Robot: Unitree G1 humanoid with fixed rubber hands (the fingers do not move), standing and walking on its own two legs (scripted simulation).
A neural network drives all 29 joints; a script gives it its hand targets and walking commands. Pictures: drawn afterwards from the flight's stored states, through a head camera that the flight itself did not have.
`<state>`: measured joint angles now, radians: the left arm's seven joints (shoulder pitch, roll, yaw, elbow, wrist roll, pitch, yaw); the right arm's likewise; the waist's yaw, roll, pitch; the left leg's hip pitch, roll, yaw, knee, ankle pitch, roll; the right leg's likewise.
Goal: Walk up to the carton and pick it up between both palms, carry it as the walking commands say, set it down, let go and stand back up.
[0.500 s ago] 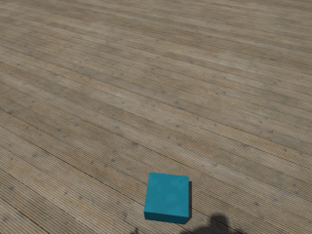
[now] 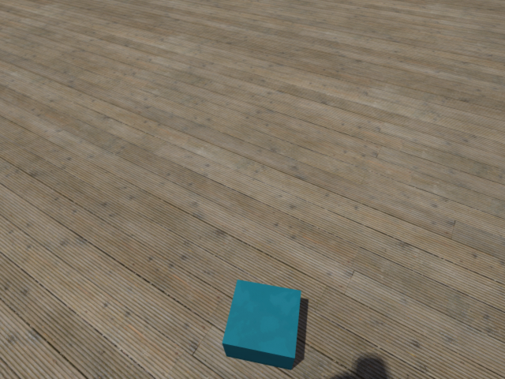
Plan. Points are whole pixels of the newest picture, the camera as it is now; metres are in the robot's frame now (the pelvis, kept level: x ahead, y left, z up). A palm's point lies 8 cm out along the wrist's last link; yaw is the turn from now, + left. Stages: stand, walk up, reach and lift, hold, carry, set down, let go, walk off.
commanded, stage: walk up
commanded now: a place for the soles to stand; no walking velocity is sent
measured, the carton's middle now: (263, 323) +0.44 +0.01 -0.66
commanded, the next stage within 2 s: none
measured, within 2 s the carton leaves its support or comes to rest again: neither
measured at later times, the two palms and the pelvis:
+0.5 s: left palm out of the picture +0.12 +0.31 -0.09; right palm out of the picture +0.14 -0.30 -0.09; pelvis +0.02 +0.00 +0.02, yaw +2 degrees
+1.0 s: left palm out of the picture +0.06 +0.40 -0.09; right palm out of the picture +0.12 -0.24 -0.10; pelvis +0.01 +0.07 +0.01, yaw -2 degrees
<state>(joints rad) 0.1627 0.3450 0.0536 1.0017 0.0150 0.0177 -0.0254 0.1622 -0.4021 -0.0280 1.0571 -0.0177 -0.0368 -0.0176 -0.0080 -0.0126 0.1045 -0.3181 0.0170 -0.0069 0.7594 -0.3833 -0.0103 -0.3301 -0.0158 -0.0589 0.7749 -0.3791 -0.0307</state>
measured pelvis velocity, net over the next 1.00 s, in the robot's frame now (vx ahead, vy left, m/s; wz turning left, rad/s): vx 0.01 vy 0.07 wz -0.04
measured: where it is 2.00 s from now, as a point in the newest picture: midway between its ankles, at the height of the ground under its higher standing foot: outside the picture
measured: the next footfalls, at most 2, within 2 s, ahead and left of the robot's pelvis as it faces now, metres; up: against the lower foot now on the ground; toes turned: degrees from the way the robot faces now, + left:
right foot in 1.10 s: +0.07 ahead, -0.02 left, +0.00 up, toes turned -9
left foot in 1.28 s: +0.08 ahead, +0.23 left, +0.00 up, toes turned -9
